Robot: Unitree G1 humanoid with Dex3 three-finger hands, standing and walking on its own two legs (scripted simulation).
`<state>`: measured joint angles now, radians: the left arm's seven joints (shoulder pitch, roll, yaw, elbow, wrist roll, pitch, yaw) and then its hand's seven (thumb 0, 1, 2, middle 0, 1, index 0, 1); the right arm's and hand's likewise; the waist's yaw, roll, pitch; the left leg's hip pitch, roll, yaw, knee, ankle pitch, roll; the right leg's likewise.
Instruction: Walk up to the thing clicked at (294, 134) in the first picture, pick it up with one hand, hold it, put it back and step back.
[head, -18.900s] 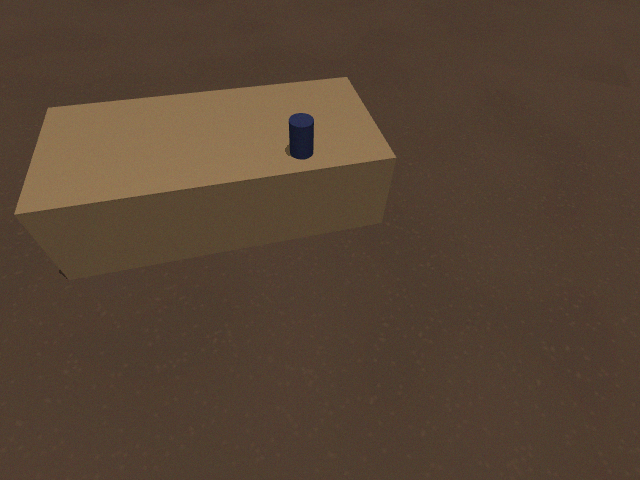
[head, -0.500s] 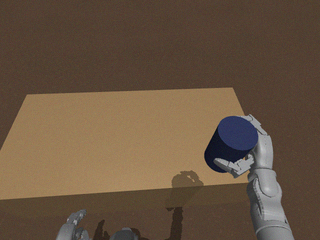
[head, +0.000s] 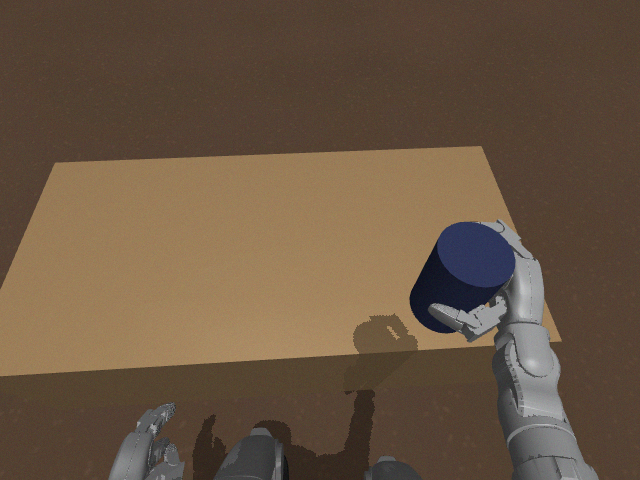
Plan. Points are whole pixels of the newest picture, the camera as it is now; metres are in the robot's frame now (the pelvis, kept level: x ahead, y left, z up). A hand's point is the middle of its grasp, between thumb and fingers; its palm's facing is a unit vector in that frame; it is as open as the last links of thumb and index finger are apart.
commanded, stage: crouch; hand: right
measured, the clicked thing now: (455, 281) +0.35 -0.15 +0.03
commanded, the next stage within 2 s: lower in 0.98 s
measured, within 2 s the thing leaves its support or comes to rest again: neither
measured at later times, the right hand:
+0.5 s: hand (432, 275) +0.43 -0.16 -0.10, palm faces +0.04 +1.00 +0.01, open 11.7 cm
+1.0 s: hand (425, 273) +0.47 -0.17 -0.17, palm faces +0.07 +1.00 -0.01, open 11.8 cm
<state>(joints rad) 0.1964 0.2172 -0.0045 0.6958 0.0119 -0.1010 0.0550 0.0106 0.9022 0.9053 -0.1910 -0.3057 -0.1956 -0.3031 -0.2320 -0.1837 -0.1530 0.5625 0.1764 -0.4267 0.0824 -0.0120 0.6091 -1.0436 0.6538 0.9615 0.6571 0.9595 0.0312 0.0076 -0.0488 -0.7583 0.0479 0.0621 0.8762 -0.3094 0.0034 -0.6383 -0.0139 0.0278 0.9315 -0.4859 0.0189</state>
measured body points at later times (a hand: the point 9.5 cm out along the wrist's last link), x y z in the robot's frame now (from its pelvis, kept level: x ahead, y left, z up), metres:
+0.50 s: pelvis -0.03 -0.01 -0.12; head +0.13 -0.01 +0.30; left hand +0.04 +0.25 -0.25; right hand +0.42 -0.22 -0.10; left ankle +0.07 +0.12 -0.69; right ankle -0.01 -0.13 -0.69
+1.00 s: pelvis -0.06 -0.01 -0.18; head +0.14 -0.03 +0.22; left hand +0.00 +0.26 -0.30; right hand +0.46 -0.22 -0.16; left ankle +0.07 +0.12 -0.69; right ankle -0.01 -0.13 -0.69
